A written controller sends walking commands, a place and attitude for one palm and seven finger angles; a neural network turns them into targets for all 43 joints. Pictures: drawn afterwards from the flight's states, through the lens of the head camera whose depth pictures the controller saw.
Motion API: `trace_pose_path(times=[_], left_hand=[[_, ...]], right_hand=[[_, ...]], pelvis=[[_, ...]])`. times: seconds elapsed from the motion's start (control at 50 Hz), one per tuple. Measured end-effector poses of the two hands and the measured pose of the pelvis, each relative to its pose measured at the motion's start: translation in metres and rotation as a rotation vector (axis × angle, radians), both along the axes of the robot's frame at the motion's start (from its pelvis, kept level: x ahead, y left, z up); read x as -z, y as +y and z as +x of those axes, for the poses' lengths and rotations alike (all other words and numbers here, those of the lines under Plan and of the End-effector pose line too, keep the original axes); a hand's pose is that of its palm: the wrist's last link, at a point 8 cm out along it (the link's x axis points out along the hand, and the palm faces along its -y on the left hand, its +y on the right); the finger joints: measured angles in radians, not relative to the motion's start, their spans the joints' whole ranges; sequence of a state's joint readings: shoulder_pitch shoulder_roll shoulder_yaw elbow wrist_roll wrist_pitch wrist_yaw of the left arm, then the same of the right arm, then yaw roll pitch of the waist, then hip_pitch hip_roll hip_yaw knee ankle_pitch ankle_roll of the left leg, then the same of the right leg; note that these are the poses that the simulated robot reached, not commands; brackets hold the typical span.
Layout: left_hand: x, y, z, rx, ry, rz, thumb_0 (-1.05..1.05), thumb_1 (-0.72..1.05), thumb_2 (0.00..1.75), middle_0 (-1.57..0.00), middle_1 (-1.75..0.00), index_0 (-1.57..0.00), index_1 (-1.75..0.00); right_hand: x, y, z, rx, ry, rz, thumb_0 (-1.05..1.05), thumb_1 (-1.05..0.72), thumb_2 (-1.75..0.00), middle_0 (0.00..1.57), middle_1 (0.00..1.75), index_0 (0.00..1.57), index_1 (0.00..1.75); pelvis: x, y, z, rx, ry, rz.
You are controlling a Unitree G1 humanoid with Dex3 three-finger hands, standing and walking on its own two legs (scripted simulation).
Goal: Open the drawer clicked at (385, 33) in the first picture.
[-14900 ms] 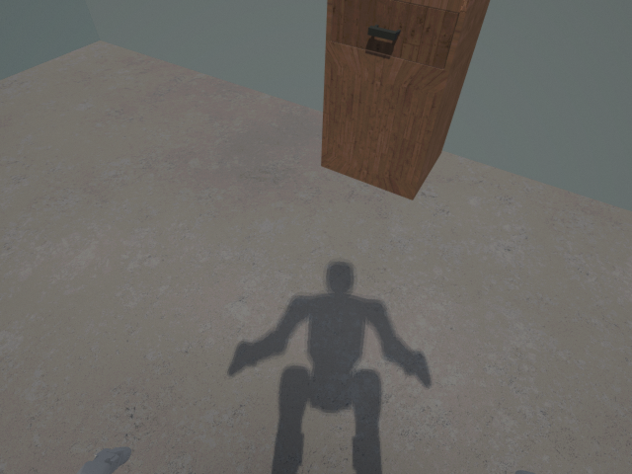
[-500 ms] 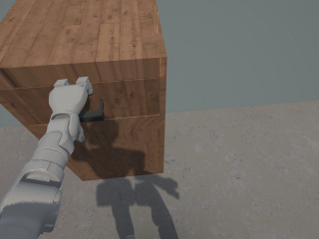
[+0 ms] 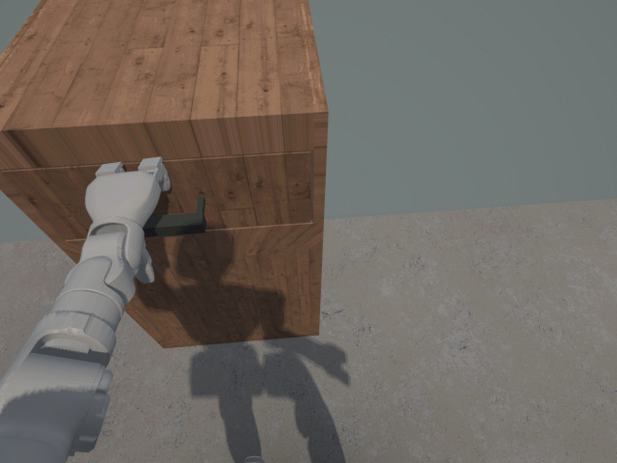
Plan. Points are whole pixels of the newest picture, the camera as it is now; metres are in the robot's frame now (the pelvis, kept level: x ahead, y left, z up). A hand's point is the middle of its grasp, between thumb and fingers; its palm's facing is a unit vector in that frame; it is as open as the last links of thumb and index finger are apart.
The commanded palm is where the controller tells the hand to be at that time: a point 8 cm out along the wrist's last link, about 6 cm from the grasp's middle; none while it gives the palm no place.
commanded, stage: move the hooked fingers above the handle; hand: left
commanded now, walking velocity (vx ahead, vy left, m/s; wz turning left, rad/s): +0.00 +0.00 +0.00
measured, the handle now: (174, 214) +0.50 +0.23 -0.02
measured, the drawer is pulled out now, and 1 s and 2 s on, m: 0.00 0.00 0.00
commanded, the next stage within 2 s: lower the fingers behind the handle in 1.66 s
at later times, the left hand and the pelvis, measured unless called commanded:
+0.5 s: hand (127, 225) +0.43 +0.26 +0.04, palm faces -0.10 -0.02 -0.99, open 13.8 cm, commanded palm +0.42 +0.23 +0.10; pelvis +0.00 +0.00 +0.00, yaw -1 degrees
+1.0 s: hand (139, 223) +0.44 +0.25 +0.04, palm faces -0.14 -0.03 -0.99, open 13.8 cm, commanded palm +0.43 +0.23 +0.09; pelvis -0.01 +0.00 +0.00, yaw -1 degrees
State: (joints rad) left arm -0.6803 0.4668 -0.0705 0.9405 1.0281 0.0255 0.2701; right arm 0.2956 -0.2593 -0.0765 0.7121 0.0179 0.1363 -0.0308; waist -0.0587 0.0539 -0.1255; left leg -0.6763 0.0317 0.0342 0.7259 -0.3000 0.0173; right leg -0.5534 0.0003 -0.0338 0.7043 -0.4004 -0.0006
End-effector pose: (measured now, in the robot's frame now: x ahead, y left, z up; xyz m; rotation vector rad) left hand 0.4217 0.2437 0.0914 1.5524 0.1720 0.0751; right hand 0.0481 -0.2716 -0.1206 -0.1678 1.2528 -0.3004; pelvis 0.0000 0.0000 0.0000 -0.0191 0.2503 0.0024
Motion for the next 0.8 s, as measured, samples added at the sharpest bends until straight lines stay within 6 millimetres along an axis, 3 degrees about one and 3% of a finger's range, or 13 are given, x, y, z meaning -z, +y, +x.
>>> trace_pose_path(times=[0.1,0.2,0.3,0.48,0.54,0.68,0.72,0.8], left_hand=[[0.007,-0.027,0.002,0.113,0.048,-0.06,0.0,-0.48,0.3,-0.32,-1.2,-0.31,-1.2],[0.002,-0.052,0.006,0.224,-0.047,-0.095,0.0,-0.48,0.3,-0.32,-1.2,-0.32,-1.2],[0.001,-0.043,0.008,0.154,-0.111,-0.042,0.0,-0.48,0.3,-0.37,-1.24,-0.31,-1.2],[-0.004,0.014,-0.004,-0.082,0.026,0.012,0.0,-0.48,0.3,-0.34,-1.22,-0.32,-1.21],[-0.004,0.005,-0.008,0.002,0.07,-0.011,0.0,-0.48,0.3,-0.33,-1.21,-0.32,-1.21],[0.002,-0.055,-0.009,0.283,-0.018,-0.11,0.0,-0.49,0.3,-0.32,-1.21,-0.32,-1.2],[0.001,-0.059,-0.005,0.278,-0.083,-0.109,0.0,-0.49,0.3,-0.32,-1.2,-0.32,-1.2],[-0.005,-0.041,0.003,0.157,-0.176,-0.029,0.0,-0.48,0.3,-0.33,-1.21,-0.32,-1.2]], right_hand=[[-0.004,-0.001,-0.003,0.009,0.005,-0.018,0.0,-0.91,-0.9,0.2,0.3,0.21,0.3],[-0.002,0.002,-0.005,0.026,-0.004,-0.019,0.0,-0.91,-0.9,0.2,0.3,0.21,0.3],[0.004,0.008,-0.008,0.035,-0.004,0.011,0.0,-0.91,-0.9,0.2,0.3,0.2,0.3],[0.003,0.014,-0.007,0.028,0.002,0.032,0.0,-0.91,-0.9,0.2,0.3,0.21,0.3],[-0.002,0.009,-0.004,0.006,0.001,0.003,0.0,-0.91,-0.9,0.2,0.3,0.21,0.3],[-0.007,-0.001,0.005,-0.012,-0.034,-0.045,0.0,-0.91,-0.9,0.2,0.3,0.21,0.3],[-0.005,-0.001,0.006,-0.01,-0.045,-0.044,0.0,-0.91,-0.9,0.2,0.3,0.21,0.3],[0.002,0.004,0.004,-0.005,-0.046,-0.017,0.0,-0.91,-0.9,0.2,0.3,0.2,0.3]], pelvis=[[-0.001,0.003,0.003,0.002,-0.004,0.0],[0.001,0.004,0.004,0.015,-0.001,0.001],[0.003,0.004,0.001,0.032,0.01,0.005],[-0.003,0.001,0.001,0.017,-0.01,0.005],[-0.004,0.001,0.002,-0.002,-0.022,0.001],[0.001,0.006,-0.001,-0.001,-0.02,-0.002],[0.003,0.006,-0.004,0.008,-0.009,-0.001],[0.006,0.005,-0.009,0.023,0.011,0.001]])
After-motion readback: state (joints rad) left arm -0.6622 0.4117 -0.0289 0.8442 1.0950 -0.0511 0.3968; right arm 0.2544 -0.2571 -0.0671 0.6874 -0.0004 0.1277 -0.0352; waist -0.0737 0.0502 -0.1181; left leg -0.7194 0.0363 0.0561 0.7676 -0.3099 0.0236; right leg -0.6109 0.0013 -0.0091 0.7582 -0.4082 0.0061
